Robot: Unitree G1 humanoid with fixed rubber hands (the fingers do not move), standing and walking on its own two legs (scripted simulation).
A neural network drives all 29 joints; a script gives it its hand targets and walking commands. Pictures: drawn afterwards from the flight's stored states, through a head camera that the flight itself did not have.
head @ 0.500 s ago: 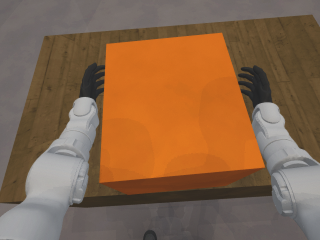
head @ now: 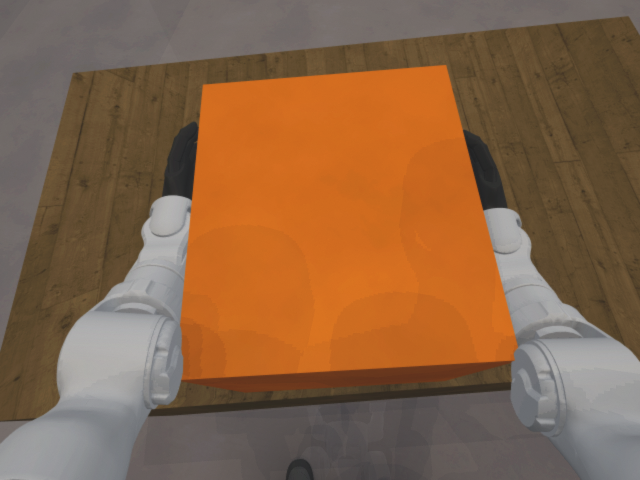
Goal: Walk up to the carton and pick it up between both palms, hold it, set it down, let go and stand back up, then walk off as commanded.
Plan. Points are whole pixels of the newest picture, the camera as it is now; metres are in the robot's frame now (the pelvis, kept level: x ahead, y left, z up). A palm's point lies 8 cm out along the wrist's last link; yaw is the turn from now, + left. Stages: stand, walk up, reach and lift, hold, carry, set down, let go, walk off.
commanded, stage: reach and lift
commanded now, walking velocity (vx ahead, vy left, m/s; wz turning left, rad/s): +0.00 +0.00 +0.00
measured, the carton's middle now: (334, 246) +0.40 +0.01 -0.01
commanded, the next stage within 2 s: none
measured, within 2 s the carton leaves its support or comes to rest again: neither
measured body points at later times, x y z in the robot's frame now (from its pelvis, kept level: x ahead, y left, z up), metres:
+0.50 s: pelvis +0.00 +0.00 +0.00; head +0.17 -0.01 +0.42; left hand +0.49 +0.20 +0.01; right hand +0.46 -0.17 +0.00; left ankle -0.04 +0.12 -0.72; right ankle -0.09 -0.09 -0.72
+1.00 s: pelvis +0.00 +0.00 +0.00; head +0.17 -0.01 +0.42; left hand +0.48 +0.20 +0.01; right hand +0.46 -0.17 +0.00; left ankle -0.04 +0.12 -0.72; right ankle -0.09 -0.09 -0.72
